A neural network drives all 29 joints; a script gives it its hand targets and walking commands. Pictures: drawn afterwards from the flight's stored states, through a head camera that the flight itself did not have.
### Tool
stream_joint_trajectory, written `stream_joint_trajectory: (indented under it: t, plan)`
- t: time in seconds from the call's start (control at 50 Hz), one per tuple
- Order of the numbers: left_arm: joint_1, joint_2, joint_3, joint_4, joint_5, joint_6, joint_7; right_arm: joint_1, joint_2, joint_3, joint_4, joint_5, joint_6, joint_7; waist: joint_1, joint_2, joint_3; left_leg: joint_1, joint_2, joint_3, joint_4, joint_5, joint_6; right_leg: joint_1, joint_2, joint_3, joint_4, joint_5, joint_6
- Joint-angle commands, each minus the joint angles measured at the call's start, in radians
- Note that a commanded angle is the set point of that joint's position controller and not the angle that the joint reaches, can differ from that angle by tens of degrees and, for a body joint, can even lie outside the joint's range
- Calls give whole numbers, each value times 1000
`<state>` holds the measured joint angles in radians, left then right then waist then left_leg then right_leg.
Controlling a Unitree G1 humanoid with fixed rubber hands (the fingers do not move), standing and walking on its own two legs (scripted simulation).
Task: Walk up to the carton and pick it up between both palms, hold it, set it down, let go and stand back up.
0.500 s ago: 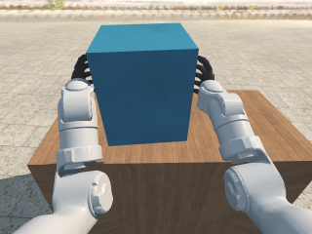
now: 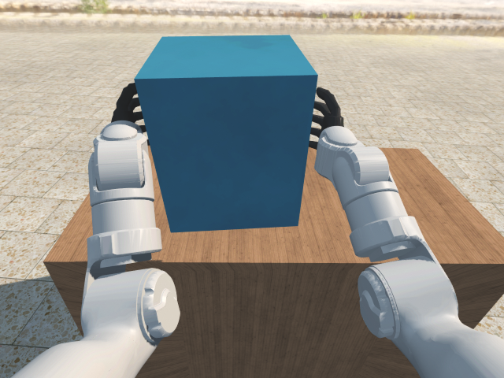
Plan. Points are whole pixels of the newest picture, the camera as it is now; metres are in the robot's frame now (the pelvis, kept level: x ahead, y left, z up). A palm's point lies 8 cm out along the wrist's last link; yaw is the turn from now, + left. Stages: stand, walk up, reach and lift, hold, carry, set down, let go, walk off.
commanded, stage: hold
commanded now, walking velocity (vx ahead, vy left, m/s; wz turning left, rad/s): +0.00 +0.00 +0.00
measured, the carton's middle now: (230, 132) +0.42 +0.01 +0.25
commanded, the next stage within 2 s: none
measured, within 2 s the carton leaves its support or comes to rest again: neither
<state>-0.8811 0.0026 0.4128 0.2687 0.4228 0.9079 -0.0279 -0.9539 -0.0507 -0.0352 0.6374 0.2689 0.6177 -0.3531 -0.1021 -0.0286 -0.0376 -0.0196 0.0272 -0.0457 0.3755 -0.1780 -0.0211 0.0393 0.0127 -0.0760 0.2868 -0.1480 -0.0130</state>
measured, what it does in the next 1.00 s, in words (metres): stands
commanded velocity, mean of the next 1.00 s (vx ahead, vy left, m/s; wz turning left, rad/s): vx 0.00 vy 0.00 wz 0.00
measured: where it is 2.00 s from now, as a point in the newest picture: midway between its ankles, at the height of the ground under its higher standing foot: outside the picture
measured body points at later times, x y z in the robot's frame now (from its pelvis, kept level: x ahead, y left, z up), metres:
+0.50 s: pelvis +0.00 +0.00 +0.00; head -0.09 +0.02 +0.44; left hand +0.38 +0.16 +0.28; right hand +0.38 -0.14 +0.28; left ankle +0.03 +0.13 -0.75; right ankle +0.02 -0.11 -0.75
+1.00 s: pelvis +0.00 +0.00 +0.00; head -0.08 +0.02 +0.44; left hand +0.39 +0.16 +0.28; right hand +0.38 -0.14 +0.28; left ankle +0.03 +0.13 -0.75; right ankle +0.02 -0.11 -0.75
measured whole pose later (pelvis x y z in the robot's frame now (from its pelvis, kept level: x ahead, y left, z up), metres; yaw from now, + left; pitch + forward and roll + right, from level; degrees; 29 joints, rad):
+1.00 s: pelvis +0.00 +0.00 +0.00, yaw +1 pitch -8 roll -2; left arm -0.90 0.03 0.37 0.32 0.35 0.90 0.00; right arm -1.00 -0.10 -0.02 0.66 0.34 0.65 -0.38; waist -0.10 -0.01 -0.07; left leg -0.08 0.02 -0.06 0.40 -0.19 -0.02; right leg 0.01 0.02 -0.07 0.28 -0.15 -0.01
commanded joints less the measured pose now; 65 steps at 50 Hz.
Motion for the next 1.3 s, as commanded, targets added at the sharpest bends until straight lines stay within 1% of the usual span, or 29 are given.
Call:
stream_joint_trajectory:
  t: [0.0, 0.06, 0.12, 0.2, 0.24, 0.28, 0.3, 0.32, 0.36, 0.4, 0.46, 0.52, 0.58, 0.7, 0.82, 0.98, 1.2, 1.22, 1.28]
  plan:
    - [-805, -543, -417, -100, -244, -83, -208, -897, 557, 241, -370, 155, -96, 169, -20, 101, -428, -26, -71, 66, -62, 198, -31, 181, 62, 19, -4, 143, 51]
    - [-804, -544, -414, -96, -237, -83, -210, -891, 550, 229, -353, 148, -98, 175, -27, 107, -417, -31, -66, 62, -67, 194, -35, 175, 63, 12, -5, 131, 47]
    - [-806, -551, -419, -102, -240, -84, -208, -898, 547, 230, -363, 147, -103, 181, -26, 110, -428, -23, -62, 59, -66, 210, -38, 179, 68, 10, -1, 137, 43]
    - [-786, -549, -406, -91, -234, -82, -208, -906, 545, 243, -379, 153, -108, 180, -16, 89, -430, -11, -65, 60, -56, 245, -37, 187, 67, 11, 0, 168, 45]
    - [-786, -543, -410, -104, -231, -83, -208, -900, 544, 245, -376, 155, -108, 179, -20, 93, -438, -2, -66, 62, -53, 248, -36, 187, 68, 10, 1, 168, 47]
    - [-783, -539, -400, -94, -226, -80, -209, -899, 540, 243, -364, 151, -108, 181, -13, 85, -420, -3, -64, 62, -60, 235, -33, 178, 69, 9, -4, 152, 44]
    - [-880, -500, -426, -55, -264, -95, -222, -994, 536, 210, -362, 154, -113, 191, -16, 83, -403, -47, -78, 69, -69, 191, -25, 127, 71, 1, -13, 88, 58]
    - [-886, -511, -418, -34, -266, -107, -223, -1002, 539, 196, -351, 150, -115, 197, -10, 82, -425, -61, -76, 74, -79, 178, -20, 133, 74, 10, -9, 76, 54]
    - [-898, -528, -421, -31, -287, -125, -209, -1010, 555, 204, -339, 156, -113, 201, 4, 92, -465, -61, -75, 67, -74, 156, -16, 124, 72, 19, -7, 65, 50]
    - [-908, -527, -418, -23, -303, -134, -192, -1020, 567, 217, -329, 172, -109, 202, 15, 87, -497, -51, -73, 62, -64, 174, -14, 120, 76, 23, -2, 83, 51]
    - [-893, -509, -390, 10, -300, -136, -178, -996, 563, 221, -291, 186, -94, 198, 19, 69, -492, -48, -77, 58, -60, 165, -10, 111, 72, 29, -10, 88, 56]
    - [-880, -496, -366, 28, -288, -133, -182, -964, 552, 209, -256, 191, -81, 194, 17, 63, -477, -53, -80, 56, -64, 148, -10, 108, 67, 33, -18, 82, 59]
    - [-884, -494, -368, 17, -291, -133, -189, -957, 545, 204, -258, 202, -76, 189, 10, 68, -487, -38, -83, 52, -53, 175, -19, 106, 66, 33, -20, 107, 61]
    - [-891, -504, -399, -41, -311, -131, -191, -954, 543, 224, -310, 234, -68, 174, -9, 85, -508, 7, -84, 40, -21, 268, -38, 105, 67, 29, -15, 183, 67]
    - [-890, -516, -430, -94, -325, -121, -186, -944, 539, 238, -356, 250, -56, 167, -21, 102, -516, 24, -81, 31, -8, 307, -50, 108, 70, 27, -9, 207, 65]
    - [-881, -522, -436, -110, -322, -109, -179, -941, 533, 246, -372, 251, -43, 171, -15, 103, -512, 14, -73, 28, -15, 300, -51, 115, 77, 28, -5, 192, 58]
    - [-891, -515, -405, -57, -307, -112, -180, -953, 535, 229, -321, 236, -40, 186, 3, 85, -487, -16, -70, 34, -36, 243, -39, 99, 79, 35, -14, 137, 51]
    - [-841, -560, -405, -106, -293, -105, -173, -901, 543, 244, -328, 218, -43, 185, -5, 106, -516, -3, -54, 24, -40, 269, -49, 135, 80, 35, 5, 187, 40]
    - [-814, -542, -381, -102, -274, -89, -180, -885, 535, 242, -326, 220, -44, 180, -2, 92, -482, -12, -60, 34, -40, 279, -49, 162, 75, 36, 4, 218, 44]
